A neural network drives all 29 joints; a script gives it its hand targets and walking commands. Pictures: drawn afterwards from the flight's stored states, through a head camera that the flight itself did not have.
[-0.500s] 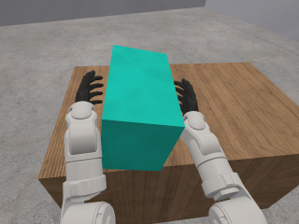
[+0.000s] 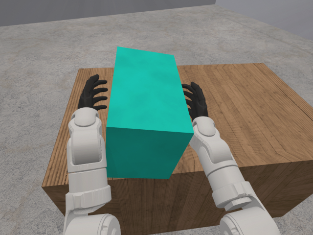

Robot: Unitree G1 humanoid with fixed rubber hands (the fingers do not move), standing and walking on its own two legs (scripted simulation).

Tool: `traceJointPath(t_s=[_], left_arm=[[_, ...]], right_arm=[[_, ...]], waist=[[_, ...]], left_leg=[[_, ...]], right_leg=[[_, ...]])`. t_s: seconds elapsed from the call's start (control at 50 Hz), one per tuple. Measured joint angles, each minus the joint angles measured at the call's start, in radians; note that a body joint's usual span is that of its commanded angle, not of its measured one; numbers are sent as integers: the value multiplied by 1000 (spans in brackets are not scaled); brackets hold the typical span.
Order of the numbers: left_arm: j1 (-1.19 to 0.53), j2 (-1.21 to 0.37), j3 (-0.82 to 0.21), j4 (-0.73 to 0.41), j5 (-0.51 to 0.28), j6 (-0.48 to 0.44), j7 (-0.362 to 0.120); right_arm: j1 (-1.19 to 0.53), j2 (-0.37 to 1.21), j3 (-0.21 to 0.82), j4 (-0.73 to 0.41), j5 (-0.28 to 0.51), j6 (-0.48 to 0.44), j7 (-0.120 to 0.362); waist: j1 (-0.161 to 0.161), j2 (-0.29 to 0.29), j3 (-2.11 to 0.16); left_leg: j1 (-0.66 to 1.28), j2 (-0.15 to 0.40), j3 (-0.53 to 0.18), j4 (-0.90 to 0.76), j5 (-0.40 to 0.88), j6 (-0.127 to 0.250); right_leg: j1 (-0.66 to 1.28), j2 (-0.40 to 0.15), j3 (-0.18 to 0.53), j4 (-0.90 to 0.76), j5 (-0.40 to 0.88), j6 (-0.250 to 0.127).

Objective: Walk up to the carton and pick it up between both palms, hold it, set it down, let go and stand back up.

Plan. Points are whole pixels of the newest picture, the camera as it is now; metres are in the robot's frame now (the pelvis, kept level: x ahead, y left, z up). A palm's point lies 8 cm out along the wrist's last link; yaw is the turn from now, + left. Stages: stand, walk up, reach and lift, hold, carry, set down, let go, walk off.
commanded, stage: hold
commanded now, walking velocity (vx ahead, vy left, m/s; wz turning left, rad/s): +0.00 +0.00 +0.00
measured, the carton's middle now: (142, 110) +0.42 +0.01 +0.12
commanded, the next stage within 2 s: none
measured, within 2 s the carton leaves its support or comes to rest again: neither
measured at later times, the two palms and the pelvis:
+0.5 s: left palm (92, 112) +0.36 +0.12 +0.18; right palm (200, 117) +0.35 -0.13 +0.15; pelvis +0.00 -0.01 +0.00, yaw +0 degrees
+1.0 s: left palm (93, 111) +0.36 +0.12 +0.19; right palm (202, 116) +0.35 -0.14 +0.16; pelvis +0.00 -0.01 +0.00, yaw +0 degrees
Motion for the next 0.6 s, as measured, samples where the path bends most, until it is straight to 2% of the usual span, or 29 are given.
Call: traceJointPath(t_s=[0.14,0.28,0.42,0.6], left_arm=[[-1,-5,1,24,0,-7,6],[10,-3,-16,-1,-11,-15,18],[3,-4,6,6,3,8,-4],[24,-2,-10,-25,-12,2,-6]], right_arm=[[9,8,-15,16,-17,-8,6],[11,-8,-1,-13,2,-11,4],[-6,0,0,18,1,5,4],[25,-2,11,-34,4,9,-7]], waist=[[-1,-5,-2],[-2,-8,-7],[-4,-13,-3],[-6,-2,-4]], left_leg=[[-7,1,1,-2,3,-2],[-14,6,2,2,0,-6],[0,5,2,-9,5,-7],[-10,6,1,7,2,-6]], right_leg=[[-9,0,-2,4,-1,-3],[-15,5,-2,4,-1,-6],[-6,4,-3,6,-4,-8],[-11,4,-5,11,-3,-7]])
